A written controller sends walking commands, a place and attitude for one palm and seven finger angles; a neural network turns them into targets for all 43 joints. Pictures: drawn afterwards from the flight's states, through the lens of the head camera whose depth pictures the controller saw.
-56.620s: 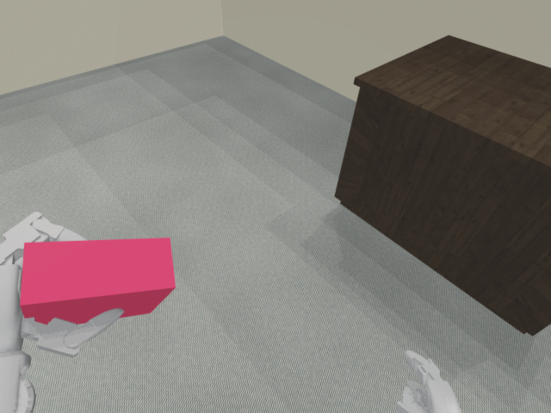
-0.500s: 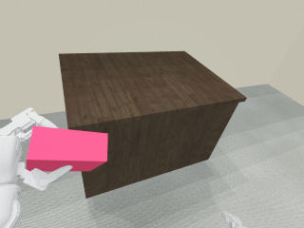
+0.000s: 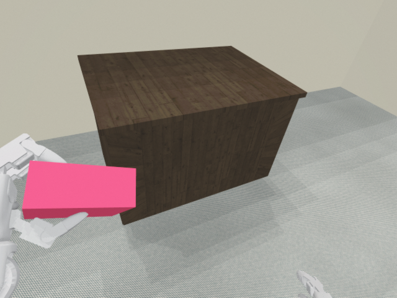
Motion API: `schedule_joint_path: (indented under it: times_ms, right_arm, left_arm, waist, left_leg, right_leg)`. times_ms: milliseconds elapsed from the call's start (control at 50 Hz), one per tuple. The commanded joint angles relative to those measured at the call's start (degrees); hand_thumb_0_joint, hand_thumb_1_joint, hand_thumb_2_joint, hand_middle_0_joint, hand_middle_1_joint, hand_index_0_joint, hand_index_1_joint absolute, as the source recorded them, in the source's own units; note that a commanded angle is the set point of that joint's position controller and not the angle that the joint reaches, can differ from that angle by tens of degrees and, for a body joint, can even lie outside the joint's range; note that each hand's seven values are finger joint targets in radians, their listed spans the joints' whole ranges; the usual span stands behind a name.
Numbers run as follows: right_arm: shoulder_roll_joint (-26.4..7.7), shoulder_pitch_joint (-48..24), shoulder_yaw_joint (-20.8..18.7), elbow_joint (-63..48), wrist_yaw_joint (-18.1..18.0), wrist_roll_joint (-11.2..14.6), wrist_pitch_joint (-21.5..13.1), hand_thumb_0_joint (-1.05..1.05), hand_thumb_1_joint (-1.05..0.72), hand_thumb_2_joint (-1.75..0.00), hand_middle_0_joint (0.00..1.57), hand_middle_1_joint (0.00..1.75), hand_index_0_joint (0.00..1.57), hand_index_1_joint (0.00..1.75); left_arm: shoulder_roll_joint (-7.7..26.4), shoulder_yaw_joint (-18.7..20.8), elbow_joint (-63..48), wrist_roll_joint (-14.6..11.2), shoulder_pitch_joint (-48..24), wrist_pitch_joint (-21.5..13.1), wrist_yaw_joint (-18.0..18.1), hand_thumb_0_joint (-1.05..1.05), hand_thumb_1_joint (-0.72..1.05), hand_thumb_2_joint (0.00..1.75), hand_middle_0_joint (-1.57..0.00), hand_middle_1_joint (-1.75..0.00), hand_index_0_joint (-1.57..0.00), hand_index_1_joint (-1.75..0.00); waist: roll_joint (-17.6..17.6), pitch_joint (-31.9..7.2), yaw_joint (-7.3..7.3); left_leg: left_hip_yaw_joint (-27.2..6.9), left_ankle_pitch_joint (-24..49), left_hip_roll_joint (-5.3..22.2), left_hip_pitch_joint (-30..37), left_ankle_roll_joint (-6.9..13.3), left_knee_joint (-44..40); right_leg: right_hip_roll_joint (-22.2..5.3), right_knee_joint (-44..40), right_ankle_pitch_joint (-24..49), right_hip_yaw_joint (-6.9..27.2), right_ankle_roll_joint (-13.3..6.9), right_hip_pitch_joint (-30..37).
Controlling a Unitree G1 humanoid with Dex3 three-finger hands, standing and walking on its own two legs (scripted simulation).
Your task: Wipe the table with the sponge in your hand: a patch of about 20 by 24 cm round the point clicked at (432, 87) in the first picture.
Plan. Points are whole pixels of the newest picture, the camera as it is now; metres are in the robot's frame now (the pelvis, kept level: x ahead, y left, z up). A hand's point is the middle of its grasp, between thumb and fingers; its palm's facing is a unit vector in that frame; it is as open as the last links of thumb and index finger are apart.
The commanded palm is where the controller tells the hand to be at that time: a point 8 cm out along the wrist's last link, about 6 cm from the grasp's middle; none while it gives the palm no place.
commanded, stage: stop stepping back and stand still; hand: left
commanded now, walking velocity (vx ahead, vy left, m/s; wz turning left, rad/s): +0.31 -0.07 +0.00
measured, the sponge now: (95, 194) +0.22 +0.19 +0.18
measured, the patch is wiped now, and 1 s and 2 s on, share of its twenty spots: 1.00 1.00 1.00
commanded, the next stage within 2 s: stand and wait in 1.48 s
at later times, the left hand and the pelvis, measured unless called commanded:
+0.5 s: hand out of the picture +0.07 +0.23 +0.20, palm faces +0.36 -0.89 -0.30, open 10.0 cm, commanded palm +0.03 +0.27 +0.22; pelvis -0.14 -0.01 +0.01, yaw -2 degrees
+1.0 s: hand out of the picture -0.02 +0.26 +0.20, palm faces +0.40 -0.86 -0.31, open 10.0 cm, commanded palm -0.07 +0.30 +0.22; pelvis -0.24 +0.02 +0.00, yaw -2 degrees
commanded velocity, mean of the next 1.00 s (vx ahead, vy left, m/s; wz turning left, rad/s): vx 0.18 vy -0.01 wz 0.00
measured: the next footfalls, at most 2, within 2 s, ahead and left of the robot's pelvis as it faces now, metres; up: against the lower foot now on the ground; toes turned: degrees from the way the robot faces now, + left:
right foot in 0.26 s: +0.01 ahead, -0.14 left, +0.00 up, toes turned -6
left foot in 0.48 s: -0.08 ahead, +0.10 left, +0.00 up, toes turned +3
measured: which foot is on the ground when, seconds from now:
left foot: down 0.00-0.26, up 0.28-0.46, down 0.48-0.74, up 0.76-0.90, down 0.92-1.00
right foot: down 0.00-0.00, up 0.02-0.24, down 0.26-0.50, up 0.52-0.72, down 0.74-0.94, up 0.96-1.00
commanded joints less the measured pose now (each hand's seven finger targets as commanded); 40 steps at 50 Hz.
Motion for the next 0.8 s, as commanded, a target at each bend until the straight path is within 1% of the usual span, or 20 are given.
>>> schedule_joint_path:
  times_ms: [0, 80, 180, 220, 240, 260, 280, 300, 340, 400, 440, 460, 480, 500, 540, 580, 680, 700, 740, 780]
  right_arm:
    - [-7.09, -7.17, -3.31, -11.93, -1.22, 0.69, -5.87, 0.00, -0.90, -0.90, 0.20, 0.30, 0.20, 0.30]
    - [-5.20, -6.88, -2.63, -8.62, 0.62, 0.96, -5.16, 0.00, -0.90, -0.90, 0.20, 0.30, 0.20, 0.30]
    - [-6.74, -8.63, -2.35, -11.50, -0.23, -0.49, -3.54, 0.00, -0.90, -0.90, 0.20, 0.30, 0.20, 0.30]
    - [-6.24, -8.39, -3.04, -12.56, 0.00, -0.09, -2.61, 0.00, -0.90, -0.90, 0.20, 0.30, 0.20, 0.30]
    - [-6.17, -8.75, -4.04, -13.37, 0.08, 0.33, -2.45, 0.00, -0.90, -0.90, 0.20, 0.30, 0.20, 0.30]
    - [-6.66, -8.38, -3.56, -13.51, 0.11, 0.13, -3.02, 0.00, -0.90, -0.90, 0.20, 0.30, 0.20, 0.30]
    - [-7.10, -7.13, -5.07, -12.84, 0.66, 1.29, -2.77, 0.00, -0.90, -0.90, 0.20, 0.30, 0.20, 0.30]
    - [-8.22, -8.05, -5.56, -12.55, 0.98, 1.26, -2.43, 0.00, -0.90, -0.90, 0.20, 0.30, 0.20, 0.30]
    - [-6.32, -8.49, -4.17, -11.07, 1.03, 0.80, -1.38, 0.00, -0.90, -0.90, 0.20, 0.30, 0.20, 0.30]
    - [-4.81, -7.78, -3.23, -10.63, -0.76, 0.67, -3.26, 0.00, -0.90, -0.90, 0.20, 0.30, 0.20, 0.30]
    - [-5.36, -6.68, -2.61, -10.97, -2.32, 0.32, -4.90, 0.00, -0.90, -0.90, 0.20, 0.30, 0.20, 0.30]
    - [-6.86, -6.14, -3.02, -11.80, -2.88, 0.16, -5.36, 0.00, -0.90, -0.90, 0.20, 0.30, 0.20, 0.30]
    - [-8.04, -7.02, -3.64, -12.65, -2.56, 0.15, -5.54, 0.00, -0.90, -0.90, 0.20, 0.30, 0.20, 0.30]
    - [-5.89, -6.84, -3.42, -11.41, -2.02, -0.03, -6.29, 0.00, -0.90, -0.90, 0.20, 0.30, 0.20, 0.30]
    - [-5.12, -6.94, -3.32, -8.74, 0.05, 0.38, -5.58, 0.00, -0.90, -0.90, 0.20, 0.30, 0.20, 0.30]
    - [-5.75, -7.09, -3.45, -8.56, 0.70, 0.46, -4.64, 0.00, -0.90, -0.90, 0.20, 0.30, 0.20, 0.30]
    - [-7.07, -8.37, -3.29, -11.82, 0.74, -0.10, -2.03, 0.00, -0.90, -0.90, 0.20, 0.30, 0.20, 0.30]
    - [-6.58, -7.77, -3.75, -12.11, 0.72, -0.05, -1.64, 0.00, -0.90, -0.90, 0.20, 0.30, 0.20, 0.30]
    - [-7.63, -6.66, -6.29, -12.31, 0.92, 1.22, -1.91, 0.00, -0.90, -0.90, 0.20, 0.30, 0.20, 0.30]
    - [-6.89, -8.59, -5.62, -12.05, 1.53, 1.28, -1.12, 0.00, -0.90, -0.90, 0.20, 0.30, 0.20, 0.30]
  left_arm:
    - [12.26, 8.26, -8.84, 0.18, -12.40, -3.49, 2.40, 0.00, 0.10, 1.30, -1.20, -1.60, -1.20, -1.60]
    - [9.38, 5.85, -3.43, 0.21, -9.20, -3.73, 1.89, 0.00, 0.10, 1.30, -1.20, -1.60, -1.20, -1.60]
    - [7.99, 5.35, -3.97, -0.84, -5.14, -2.72, 0.77, 0.00, 0.10, 1.30, -1.20, -1.60, -1.20, -1.60]
    - [8.89, 5.38, -4.38, -0.10, -5.57, -2.37, 0.28, 0.00, 0.10, 1.30, -1.20, -1.60, -1.20, -1.60]
    - [11.01, 6.41, -6.15, 0.36, -8.33, -3.31, 0.28, 0.00, 0.10, 1.30, -1.20, -1.60, -1.20, -1.60]
    - [10.91, 7.17, -3.68, -0.04, -7.63, -3.67, 0.17, 0.00, 0.10, 1.30, -1.20, -1.60, -1.20, -1.60]
    - [11.15, 6.03, -6.18, -0.82, -11.14, -3.72, -0.29, 0.00, 0.10, 1.30, -1.20, -1.60, -1.20, -1.60]
    - [12.31, 6.26, -9.98, -0.76, -13.60, -4.62, -0.62, 0.00, 0.10, 1.30, -1.20, -1.60, -1.20, -1.60]
    - [11.99, 5.71, -11.68, -0.77, -11.84, -4.48, -0.72, 0.00, 0.10, 1.30, -1.20, -1.60, -1.20, -1.60]
    - [11.85, 6.07, -13.85, -0.53, -8.91, -3.75, 0.99, 0.00, 0.10, 1.30, -1.20, -1.60, -1.20, -1.60]
    - [10.82, 5.93, -14.13, -0.86, -10.19, -3.73, 2.27, 0.00, 0.10, 1.30, -1.20, -1.60, -1.20, -1.60]
    - [9.53, 5.27, -11.68, -1.17, -8.16, -3.43, 2.84, 0.00, 0.10, 1.30, -1.20, -1.60, -1.20, -1.60]
    - [9.63, 5.44, -13.65, -1.14, -11.40, -3.83, 3.01, 0.00, 0.10, 1.30, -1.20, -1.60, -1.20, -1.60]
    - [13.52, 8.29, -11.69, 0.64, -10.58, -4.16, 3.17, 0.00, 0.10, 1.30, -1.20, -1.60, -1.20, -1.60]
    - [11.02, 7.15, -8.50, 0.26, -9.26, -4.26, 2.88, 0.00, 0.10, 1.30, -1.20, -1.60, -1.20, -1.60]
    - [9.42, 6.87, -5.26, -0.37, -3.86, -3.93, 2.21, 0.00, 0.10, 1.30, -1.20, -1.60, -1.20, -1.60]
    - [9.18, 7.14, -7.32, -0.60, -1.48, -3.44, 1.10, 0.00, 0.10, 1.30, -1.20, -1.60, -1.20, -1.60]
    - [10.37, 7.76, -7.52, -0.15, -2.03, -3.88, 1.07, 0.00, 0.10, 1.30, -1.20, -1.60, -1.20, -1.60]
    - [11.49, 7.93, -9.14, -1.06, -7.08, -4.70, 1.11, 0.00, 0.10, 1.30, -1.20, -1.60, -1.20, -1.60]
    - [12.11, 7.92, -12.09, -1.20, -9.49, -4.95, 0.51, 0.00, 0.10, 1.30, -1.20, -1.60, -1.20, -1.60]
  waist:
    - [21.65, 0.55, -1.70]
    - [8.69, 8.97, -0.75]
    - [13.65, 1.19, 0.43]
    - [-2.73, 0.06, 1.65]
    - [-17.71, 1.19, 1.12]
    - [-13.25, 0.95, -0.78]
    - [-16.16, 1.44, -0.80]
    - [-10.04, 5.98, -1.31]
    - [2.03, 5.71, -2.21]
    - [-1.90, -0.93, -0.98]
    - [2.90, -4.44, -1.44]
    - [13.62, -3.59, -1.50]
    - [25.51, -1.11, -1.19]
    - [21.63, -3.54, -1.23]
    - [15.62, 6.39, -1.66]
    - [7.82, 8.32, -0.68]
    - [6.65, 2.13, -0.09]
    - [-1.00, 0.92, 0.01]
    - [-18.67, -1.78, -0.76]
    - [-7.27, 3.59, -1.47]
  left_leg:
    - [-26.73, -7.49, 14.89, 1.95, 8.74, -38.90]
    - [-23.60, -13.55, 14.65, -5.37, 7.30, -37.12]
    - [-8.66, -8.86, 6.96, -9.26, 0.74, -25.49]
    - [1.21, -6.09, -1.94, -13.54, -1.64, 3.30]
    - [1.57, -1.68, -4.80, -19.04, -2.64, 25.64]
    - [-3.34, 3.25, -3.64, -19.64, -3.59, 36.19]
    - [-8.92, 7.78, -0.74, -18.63, -3.72, 36.73]
    - [-10.98, 10.45, 2.24, -16.26, -2.96, 37.01]
    - [-7.23, 10.41, 3.58, -5.61, -1.68, 27.97]
    - [-0.31, 3.98, 1.21, 8.93, -0.10, 2.36]
    - [2.04, 2.49, -0.87, 12.73, 0.16, -19.26]
    - [-3.44, -0.75, 1.30, 13.76, 1.42, -30.04]
    - [-17.73, 1.55, 10.52, 14.07, 5.47, -37.35]
    - [-16.11, 22.59, 10.89, 12.54, 7.77, -31.08]
    - [-25.02, 7.86, 14.55, 2.81, 9.10, -33.87]
    - [-18.89, 0.65, 12.86, -5.86, 6.12, -33.14]
    - [-7.51, -6.09, 3.20, -8.68, -0.16, -16.17]
    - [-3.25, -5.73, -0.97, -9.40, -1.15, -2.02]
    - [-6.20, 1.63, -3.06, -12.59, -3.68, 27.48]
    - [-12.32, 5.30, 2.35, -5.76, -2.45, 29.72]
  right_leg:
    - [2.50, 34.43, -9.16, 7.46, 3.54, -9.96]
    - [-2.70, 29.30, -2.66, 11.03, 2.98, -10.19]
    - [2.48, -6.75, -5.46, -1.29, 1.52, 20.87]
    - [-0.78, -21.57, 1.37, 2.02, -1.74, 27.05]
    - [-11.79, -28.86, 7.06, 18.11, -6.75, 24.94]
    - [-16.54, -29.77, 9.11, 24.10, -8.31, 18.71]
    - [-19.07, -32.89, -11.06, 31.65, -9.14, 11.29]
    - [-20.43, -33.69, -19.17, 32.33, -10.27, 1.54]
    - [-17.96, -30.85, -20.89, 21.72, -7.82, -10.41]
    - [-14.06, -24.95, -21.82, 13.65, -5.16, -9.33]
    - [-8.99, -13.56, -18.15, 8.81, -2.65, -0.05]
    - [-4.13, 0.07, -15.58, 5.30, -0.70, 1.41]
    - [3.49, 20.10, -14.74, 0.35, 3.04, -5.30]
    - [1.98, 27.02, -12.73, 5.57, 3.24, -5.68]
    - [-1.72, 29.37, -7.68, 12.75, 2.94, -8.30]
    - [-2.22, 18.38, -3.69, 11.17, 2.89, 2.27]
    - [2.16, -15.57, 2.63, 0.67, 2.35, 25.70]
    - [-1.71, -20.75, 2.89, 4.88, -0.64, 25.82]
    - [-19.30, -29.17, 7.87, 30.57, -10.50, 19.95]
    - [-19.97, -28.07, -3.08, 28.11, -10.94, 2.69]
